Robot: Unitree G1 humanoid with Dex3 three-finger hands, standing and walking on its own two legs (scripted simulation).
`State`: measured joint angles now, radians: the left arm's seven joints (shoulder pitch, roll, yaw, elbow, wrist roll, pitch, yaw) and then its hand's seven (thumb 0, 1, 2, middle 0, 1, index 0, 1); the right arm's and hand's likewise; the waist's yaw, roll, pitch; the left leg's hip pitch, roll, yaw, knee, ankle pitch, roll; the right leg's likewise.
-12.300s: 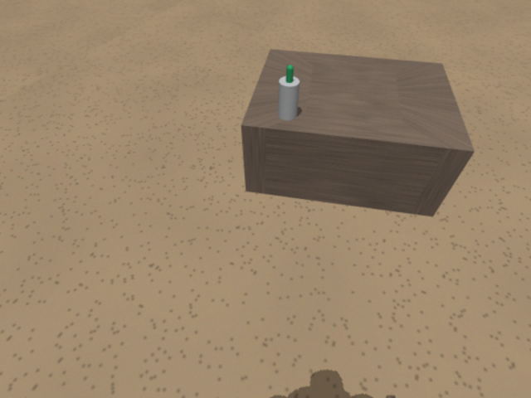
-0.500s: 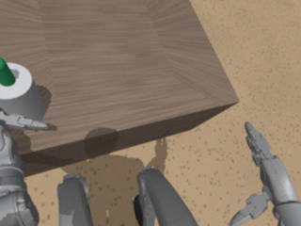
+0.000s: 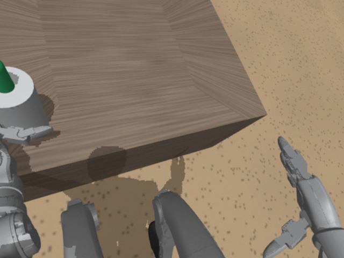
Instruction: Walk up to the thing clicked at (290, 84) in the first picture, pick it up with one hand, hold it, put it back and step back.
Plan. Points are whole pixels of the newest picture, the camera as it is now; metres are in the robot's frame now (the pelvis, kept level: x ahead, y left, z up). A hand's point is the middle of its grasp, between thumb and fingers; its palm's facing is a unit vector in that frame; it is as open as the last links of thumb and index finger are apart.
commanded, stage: settle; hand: left
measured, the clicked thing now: (13, 100) +0.48 +0.23 -0.03
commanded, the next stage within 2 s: lift in 1.22 s
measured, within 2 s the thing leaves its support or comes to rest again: leaves its support in 0.44 s
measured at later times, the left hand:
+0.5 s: hand (20, 103) +0.48 +0.22 -0.05, palm faces +0.22 -0.98 +0.01, open 11.3 cm
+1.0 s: hand (12, 87) +0.50 +0.23 -0.01, palm faces +0.25 -0.97 +0.00, open 11.3 cm
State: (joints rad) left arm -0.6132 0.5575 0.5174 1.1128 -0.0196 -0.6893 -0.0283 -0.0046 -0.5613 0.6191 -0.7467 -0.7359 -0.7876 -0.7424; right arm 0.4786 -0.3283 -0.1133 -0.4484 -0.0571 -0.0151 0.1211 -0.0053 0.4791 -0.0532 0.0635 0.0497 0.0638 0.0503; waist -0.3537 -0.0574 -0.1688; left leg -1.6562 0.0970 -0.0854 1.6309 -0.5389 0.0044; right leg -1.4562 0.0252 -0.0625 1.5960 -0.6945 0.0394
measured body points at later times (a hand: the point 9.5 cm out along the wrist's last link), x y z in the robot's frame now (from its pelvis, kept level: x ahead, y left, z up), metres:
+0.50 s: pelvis +0.00 +0.00 +0.01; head +0.18 +0.11 +0.41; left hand +0.47 +0.28 -0.05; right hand +0.18 -0.24 +0.13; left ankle +0.08 +0.12 -0.53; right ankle +0.03 -0.15 -0.53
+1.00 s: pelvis +0.02 +0.00 +0.04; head +0.19 +0.08 +0.44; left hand +0.48 +0.28 -0.01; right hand +0.20 -0.25 +0.11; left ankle +0.08 +0.12 -0.53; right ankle +0.03 -0.15 -0.53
